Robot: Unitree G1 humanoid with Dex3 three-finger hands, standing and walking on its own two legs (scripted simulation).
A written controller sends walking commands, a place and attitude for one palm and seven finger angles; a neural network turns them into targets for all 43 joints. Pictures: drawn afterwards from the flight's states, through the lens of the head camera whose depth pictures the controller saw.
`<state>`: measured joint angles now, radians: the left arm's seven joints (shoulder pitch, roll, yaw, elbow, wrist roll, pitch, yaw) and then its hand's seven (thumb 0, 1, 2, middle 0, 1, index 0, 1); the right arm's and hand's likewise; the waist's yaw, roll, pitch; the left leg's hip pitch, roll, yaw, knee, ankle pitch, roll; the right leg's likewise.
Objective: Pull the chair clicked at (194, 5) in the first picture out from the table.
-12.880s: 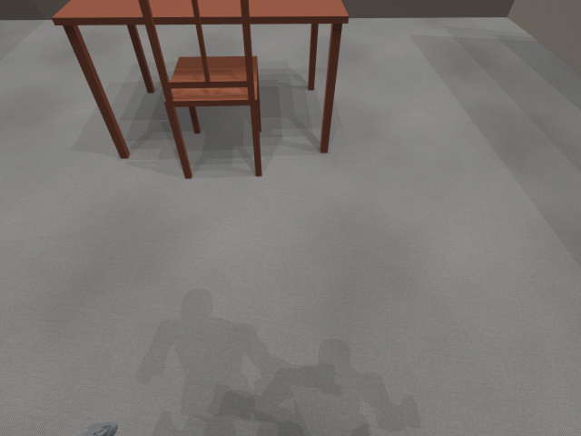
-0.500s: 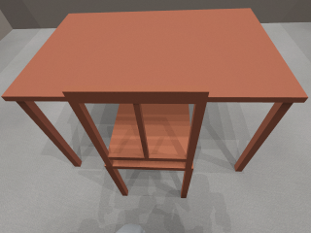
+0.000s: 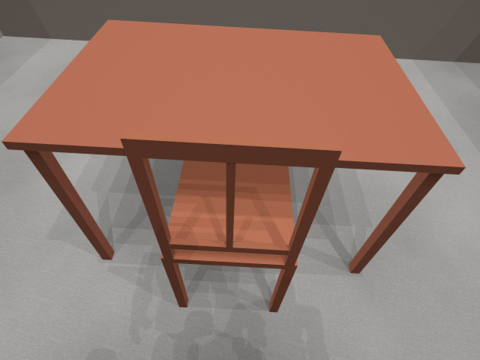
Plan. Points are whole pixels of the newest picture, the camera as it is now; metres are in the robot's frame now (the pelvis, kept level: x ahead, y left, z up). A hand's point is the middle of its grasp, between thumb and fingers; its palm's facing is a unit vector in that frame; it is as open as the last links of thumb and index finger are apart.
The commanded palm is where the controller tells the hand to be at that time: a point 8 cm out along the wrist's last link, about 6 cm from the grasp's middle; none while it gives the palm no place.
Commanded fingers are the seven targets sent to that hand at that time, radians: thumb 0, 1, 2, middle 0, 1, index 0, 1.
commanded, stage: come to a stop and stand still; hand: left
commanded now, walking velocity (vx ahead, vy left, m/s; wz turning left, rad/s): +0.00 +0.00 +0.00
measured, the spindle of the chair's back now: (230, 209) +0.44 +0.06 -0.08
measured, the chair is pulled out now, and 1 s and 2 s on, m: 0.00 0.00 0.00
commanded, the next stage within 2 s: look again from close up in 0.14 s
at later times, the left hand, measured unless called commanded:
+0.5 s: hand out of the picture +0.00 +0.18 -0.18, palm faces -0.02 -0.98 -0.19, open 7.3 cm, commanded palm none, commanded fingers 0.00 0.90 0.90 -0.20 -0.30 -0.20 -0.30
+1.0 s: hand out of the picture +0.01 +0.20 -0.18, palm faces -0.01 -0.98 -0.18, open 7.4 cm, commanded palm none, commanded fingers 0.00 0.90 0.90 -0.20 -0.30 -0.20 -0.30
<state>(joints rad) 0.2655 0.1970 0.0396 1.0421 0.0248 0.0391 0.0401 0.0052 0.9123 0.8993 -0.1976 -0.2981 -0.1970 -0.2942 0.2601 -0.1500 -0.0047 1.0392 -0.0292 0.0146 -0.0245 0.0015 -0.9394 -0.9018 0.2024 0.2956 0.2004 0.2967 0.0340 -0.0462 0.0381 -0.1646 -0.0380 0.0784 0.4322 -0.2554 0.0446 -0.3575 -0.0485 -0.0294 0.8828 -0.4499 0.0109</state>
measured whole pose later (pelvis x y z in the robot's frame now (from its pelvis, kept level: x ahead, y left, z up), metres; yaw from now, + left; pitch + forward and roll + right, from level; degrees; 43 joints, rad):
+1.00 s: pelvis +0.01 +0.03 +0.00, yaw -2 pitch -1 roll +0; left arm 0.30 0.15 -0.02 1.08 0.01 -0.01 0.05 0.00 0.91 0.90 -0.20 -0.30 -0.20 -0.29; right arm 0.27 -0.16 0.01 1.11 -0.01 -0.03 -0.03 0.01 -0.92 -0.90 0.20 0.30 0.20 0.30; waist 0.01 -0.01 0.03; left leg -0.15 -0.04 0.09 0.45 -0.28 0.07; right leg -0.15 -0.02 -0.02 0.47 -0.30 0.01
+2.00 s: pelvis -0.03 -0.02 -0.11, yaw +3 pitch +19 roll -2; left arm 0.36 0.23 0.21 0.00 -0.29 -0.44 -0.35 0.01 0.31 0.65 -0.14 -0.21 -0.14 -0.20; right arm 0.11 -0.20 0.01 0.57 0.02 -0.20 -0.01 0.01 -0.91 -0.90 0.20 0.30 0.20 0.30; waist 0.05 0.02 -0.12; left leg -1.04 0.01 -0.05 1.28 -0.56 -0.01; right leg -0.97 0.03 -0.16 1.24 -0.60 -0.08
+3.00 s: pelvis -0.04 +0.03 -0.07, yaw +2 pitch +16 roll -4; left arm 0.30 0.28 0.22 0.04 -0.27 -0.38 -0.25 -0.01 -0.49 0.30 -0.06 -0.08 -0.06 -0.08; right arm 0.22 -0.24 0.02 0.58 0.02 -0.22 0.00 0.01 -0.91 -0.90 0.21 0.30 0.20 0.30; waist -0.01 0.04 -0.12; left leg -0.89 -0.02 -0.02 1.10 -0.48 0.07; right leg -0.81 0.00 -0.12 1.01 -0.48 -0.01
